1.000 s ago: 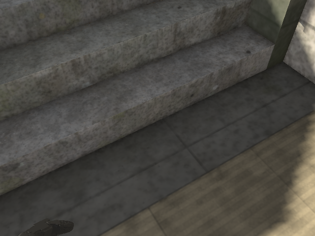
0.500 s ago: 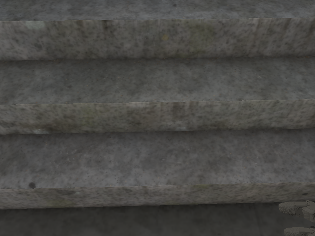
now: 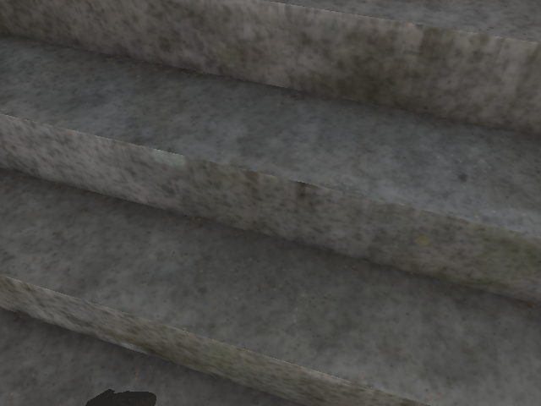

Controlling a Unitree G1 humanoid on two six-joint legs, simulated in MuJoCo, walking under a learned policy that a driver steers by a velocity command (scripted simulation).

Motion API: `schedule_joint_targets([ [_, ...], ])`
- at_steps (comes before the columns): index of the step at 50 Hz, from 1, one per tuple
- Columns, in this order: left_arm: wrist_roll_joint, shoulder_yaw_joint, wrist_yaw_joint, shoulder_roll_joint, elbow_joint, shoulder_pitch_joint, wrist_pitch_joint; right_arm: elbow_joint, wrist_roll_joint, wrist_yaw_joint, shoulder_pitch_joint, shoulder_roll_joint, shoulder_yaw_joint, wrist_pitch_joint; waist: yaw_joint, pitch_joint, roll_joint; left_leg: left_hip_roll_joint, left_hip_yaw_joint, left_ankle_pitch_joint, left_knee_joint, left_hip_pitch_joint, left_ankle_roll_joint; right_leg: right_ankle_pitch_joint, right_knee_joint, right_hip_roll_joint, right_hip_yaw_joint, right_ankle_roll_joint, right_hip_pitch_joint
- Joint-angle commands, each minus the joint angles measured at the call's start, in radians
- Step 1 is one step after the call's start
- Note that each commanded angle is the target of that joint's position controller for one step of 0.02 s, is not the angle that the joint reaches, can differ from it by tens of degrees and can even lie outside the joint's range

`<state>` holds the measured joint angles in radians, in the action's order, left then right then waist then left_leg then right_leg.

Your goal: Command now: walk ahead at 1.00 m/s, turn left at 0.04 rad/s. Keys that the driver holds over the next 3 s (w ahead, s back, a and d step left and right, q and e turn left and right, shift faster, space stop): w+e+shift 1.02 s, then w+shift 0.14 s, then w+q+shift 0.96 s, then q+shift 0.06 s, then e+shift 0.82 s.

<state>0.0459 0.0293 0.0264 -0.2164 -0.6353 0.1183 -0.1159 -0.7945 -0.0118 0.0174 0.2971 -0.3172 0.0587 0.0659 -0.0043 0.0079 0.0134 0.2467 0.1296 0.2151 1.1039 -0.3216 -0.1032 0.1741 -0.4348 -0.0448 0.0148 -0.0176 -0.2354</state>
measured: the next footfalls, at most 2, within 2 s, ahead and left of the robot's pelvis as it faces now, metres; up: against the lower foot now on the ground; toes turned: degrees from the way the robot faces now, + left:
left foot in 0.22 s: +0.30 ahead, +0.10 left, +0.19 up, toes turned -3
right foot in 0.62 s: +0.51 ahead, -0.13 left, +0.38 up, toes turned -19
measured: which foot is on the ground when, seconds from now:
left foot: up 0.00-0.20, down 0.22-0.62, up 0.64-0.98, down 1.00-1.00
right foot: down 0.00-0.26, up 0.28-0.60, down 0.62-0.98, up 1.00-1.00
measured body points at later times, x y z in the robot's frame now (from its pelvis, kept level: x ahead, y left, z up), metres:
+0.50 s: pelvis +0.33 -0.02 +0.18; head +0.33 -0.01 +0.63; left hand +0.63 +0.11 +0.15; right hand +0.24 -0.28 +0.04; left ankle +0.26 +0.10 -0.56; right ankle +0.34 -0.15 -0.21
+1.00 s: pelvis +0.64 -0.15 +0.43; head +0.68 -0.17 +0.88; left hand +0.79 +0.07 +0.29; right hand +0.84 -0.43 +0.47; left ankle +0.77 -0.08 -0.18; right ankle +0.50 -0.13 -0.29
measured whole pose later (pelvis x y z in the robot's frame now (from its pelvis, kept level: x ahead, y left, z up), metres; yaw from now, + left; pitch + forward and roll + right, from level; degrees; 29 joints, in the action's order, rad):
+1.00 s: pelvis +0.64 -0.15 +0.43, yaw -42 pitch +7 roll +3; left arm -0.01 -0.11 0.00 -0.23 -0.92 0.48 -0.12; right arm -0.38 -0.03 0.04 -0.20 0.02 -0.14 0.08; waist 0.06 0.06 -0.08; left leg 0.00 -0.02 0.66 1.33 -0.86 -0.10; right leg -0.11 -0.63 0.17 -0.28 -0.19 -0.23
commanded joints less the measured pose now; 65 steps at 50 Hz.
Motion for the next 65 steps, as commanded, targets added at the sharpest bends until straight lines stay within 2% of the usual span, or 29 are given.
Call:
schedule_joint_targets([
  [1,0.052,-0.090,-0.013,-0.182,-0.165,0.434,0.005,0.205,-0.003,0.017,-0.175,0.061,-0.041,0.043,0.089,0.166,-0.127,-0.054,0.045,0.350,0.866,-0.913,0.027,-1.157,-0.073,-0.342,-0.327,-0.272,0.861],
  [5,0.013,-0.062,-0.011,-0.088,-0.220,0.314,0.003,0.461,-0.082,-0.011,-0.526,0.153,-0.115,0.016,-0.014,-0.086,-0.139,-0.182,-0.164,0.542,0.965,-0.978,0.002,-0.516,0.271,-0.220,-0.201,-0.193,0.177],
  [8,-0.039,-0.073,0.007,-0.098,-0.283,0.329,0.001,0.589,-0.071,-0.011,-0.609,0.140,-0.139,0.009,-0.036,-0.143,-0.132,-0.311,-0.195,0.507,0.607,-0.795,0.006,-0.569,0.477,-0.139,-0.157,-0.172,-0.026],
  [10,-0.109,-0.084,-0.002,-0.172,-0.213,0.303,0.001,0.491,-0.007,-0.005,-0.402,0.127,-0.134,0.006,-0.087,0.222,-0.036,-0.166,-0.255,0.235,0.149,0.169,0.035,-1.234,0.369,-0.051,-0.113,-0.220,-0.280],
  [11,-0.119,-0.150,-0.034,-0.379,-0.195,0.277,-0.035,0.409,-0.017,0.007,-0.009,0.071,-0.075,-0.025,-0.288,0.447,-0.224,-0.101,-0.246,0.238,0.177,0.390,0.049,-1.956,0.147,-0.151,-0.141,-0.222,-0.136],
  [12,-0.130,-0.180,-0.049,-0.391,-0.141,0.149,-0.066,0.360,-0.053,0.027,0.144,-0.060,-0.004,-0.031,-0.373,0.540,-0.071,-0.282,0.091,0.380,0.038,0.437,-0.017,-1.986,-0.306,-0.119,-0.153,-0.145,-0.182],
  [13,-0.122,-0.174,-0.072,-0.271,-0.082,0.074,-0.078,0.302,-0.073,0.034,0.235,-0.202,0.043,-0.025,-0.358,0.604,0.329,-0.517,0.530,0.121,-0.409,0.465,-0.053,-1.080,-0.792,0.072,-0.182,-0.114,-0.285],
  [14,-0.047,-0.157,-0.079,-0.148,-0.067,0.112,-0.075,0.274,-0.033,0.022,0.164,-0.195,0.051,-0.025,-0.267,0.660,0.413,-0.631,0.796,0.109,-0.669,0.451,-0.055,-0.169,-1.277,0.203,-0.289,-0.085,-0.379],
  [18,0.022,-0.058,-0.038,0.151,0.059,0.063,0.014,0.040,-0.022,-0.018,-0.063,0.100,-0.014,0.009,0.050,0.009,0.038,-0.551,0.179,0.044,-0.647,0.008,-0.032,-0.064,-1.867,0.062,-0.161,-0.125,-0.895],
  [23,-0.049,-0.030,0.015,0.150,0.149,-0.134,0.106,-0.160,-0.059,-0.046,-0.014,0.132,-0.031,0.077,0.099,-0.152,0.077,-0.517,-0.255,-0.176,-0.927,0.000,0.037,0.259,-1.962,0.128,-0.082,-0.175,-1.106],
  [26,-0.061,-0.009,0.027,0.111,0.227,-0.277,0.131,-0.200,-0.010,-0.031,-0.003,0.108,-0.041,0.057,0.167,-0.158,-0.002,-0.403,-0.499,-0.413,-1.084,-0.135,0.071,0.207,-1.414,0.123,0.060,-0.186,-0.857],
  [28,-0.074,-0.054,-0.015,-0.078,0.068,0.054,0.154,-0.070,0.085,0.039,-0.050,-0.091,-0.016,0.066,0.256,0.190,0.016,-0.385,-0.518,-1.489,-0.960,-0.224,-0.045,0.079,-1.147,0.262,0.268,-0.129,-0.084],
  [29,-0.061,-0.072,0.006,-0.093,0.028,0.303,0.154,-0.024,0.072,0.030,-0.113,-0.284,0.026,0.091,0.371,0.333,0.096,-0.502,-0.478,-1.986,-0.724,-0.032,-0.095,0.148,-1.148,0.199,0.265,-0.126,-0.004],
  [30,-0.025,-0.086,0.001,-0.133,-0.008,0.458,0.157,0.030,0.087,0.016,-0.231,-0.315,0.053,0.091,0.426,0.446,0.107,-0.549,-0.417,-2.095,-0.455,0.133,-0.092,0.251,-1.012,0.190,0.185,-0.143,0.039],
  [32,-0.049,-0.124,-0.028,-0.154,-0.005,0.287,0.128,0.088,0.032,-0.044,-0.213,-0.114,0.028,0.059,0.265,0.326,0.014,-0.441,-0.324,-1.074,0.163,0.091,-0.059,0.265,-0.349,0.256,-0.039,-0.212,0.040],
  [33,-0.072,-0.158,-0.035,-0.244,0.009,0.074,0.121,0.192,-0.025,-0.079,-0.203,0.045,-0.012,0.047,0.107,0.183,-0.333,-0.177,-0.199,-0.143,0.700,-0.384,0.066,0.015,-0.180,0.124,-0.569,-0.362,0.071],
  [34,-0.078,-0.130,-0.016,-0.189,0.073,-0.081,0.130,0.312,-0.105,-0.092,-0.216,0.101,-0.035,0.071,0.019,0.247,-0.183,-0.147,-0.011,-0.107,1.102,-0.585,0.068,0.342,0.042,0.070,-0.942,-0.433,0.011],
  [37,-0.008,-0.109,0.003,-0.116,-0.139,0.195,0.064,0.430,-0.120,-0.046,-0.299,0.261,-0.124,0.072,-0.024,-0.089,0.031,-0.232,0.020,-0.072,1.245,-0.892,0.029,0.300,0.107,0.049,-0.834,-0.288,-0.168],
  [40,-0.020,-0.090,-0.031,-0.081,-0.196,0.227,0.013,0.410,-0.078,0.001,-0.334,0.230,-0.131,0.028,-0.021,-0.137,0.045,-0.226,-0.096,0.165,1.283,-0.973,0.037,0.058,0.087,0.086,-0.572,-0.259,-0.223],
  [44,-0.033,-0.113,-0.002,-0.116,-0.253,0.360,0.001,0.619,-0.100,0.018,-0.702,0.273,-0.164,0.028,0.045,-0.099,0.058,-0.300,-0.080,0.385,0.839,-0.857,-0.002,-0.073,0.325,0.052,-0.525,-0.273,-0.251],
  [47,-0.099,-0.145,0.007,-0.189,-0.165,0.215,-0.005,0.462,-0.007,0.035,-0.335,0.161,-0.096,0.013,-0.145,0.309,-0.026,-0.173,-0.267,0.249,0.355,0.285,0.016,-1.596,0.155,0.029,-0.374,-0.261,-0.471],
  [48,-0.089,-0.207,-0.011,-0.338,-0.117,0.151,-0.037,0.449,-0.005,0.055,-0.106,0.075,-0.048,-0.006,-0.276,0.467,-0.074,-0.220,-0.044,0.532,0.118,0.342,-0.030,-1.794,-0.188,-0.014,-0.450,-0.219,-0.291],
  [49,-0.072,-0.218,-0.026,-0.325,-0.076,0.052,-0.078,0.358,-0.007,0.051,0.063,-0.036,-0.001,0.008,-0.360,0.569,0.086,-0.283,0.009,0.582,-0.112,0.413,-0.034,-1.750,-0.555,0.051,-0.356,-0.157,-0.198],
  [50,-0.020,-0.181,-0.052,-0.157,-0.038,-0.107,-0.115,0.266,0.017,0.045,0.046,-0.056,0.017,0.008,-0.342,0.414,0.262,-0.334,0.080,0.286,-0.306,0.367,-0.052,-0.619,-0.903,0.173,-0.283,-0.136,-0.301],
  [51,-0.008,-0.154,-0.072,-0.011,0.038,-0.074,-0.109,0.239,-0.018,0.061,-0.023,-0.062,0.021,-0.004,-0.184,0.366,0.402,-0.579,0.650,-0.083,-0.591,0.375,-0.158,-0.132,-1.345,0.245,-0.270,-0.070,-0.677],
  [54,0.040,-0.072,-0.063,0.089,0.088,-0.066,-0.037,0.067,-0.024,0.022,-0.086,0.179,-0.016,0.042,-0.031,0.101,-0.008,-0.562,0.408,0.212,-0.565,0.246,-0.146,0.007,-1.724,0.130,-0.240,-0.146,-0.989],
  [57,-0.006,-0.023,-0.033,0.128,0.144,-0.133,0.030,-0.089,-0.030,-0.008,-0.056,0.226,-0.023,0.088,0.059,-0.131,-0.037,-0.489,0.025,-0.025,-0.763,0.068,0.014,0.182,-1.650,0.093,-0.262,-0.155,-1.070],
  [63,0.016,-0.006,-0.026,0.100,0.320,-0.459,0.046,-0.253,-0.006,0.006,0.194,0.050,0.005,0.120,-0.007,-0.164,0.055,-0.498,-0.196,-0.672,-1.078,0.398,-0.061,0.569,-1.439,0.004,0.031,-0.155,-1.308],
  [65,-0.004,0.024,-0.065,0.102,0.324,-0.455,0.031,-0.217,0.034,0.018,0.159,0.039,0.003,0.077,0.028,0.002,-0.095,-0.362,-0.284,-0.868,-1.161,0.063,-0.081,0.339,-0.848,0.031,0.250,-0.138,-0.526],
])
Over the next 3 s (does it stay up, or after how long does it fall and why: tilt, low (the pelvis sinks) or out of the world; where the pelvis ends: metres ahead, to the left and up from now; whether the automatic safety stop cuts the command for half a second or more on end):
stays up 1.59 -0.74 1.30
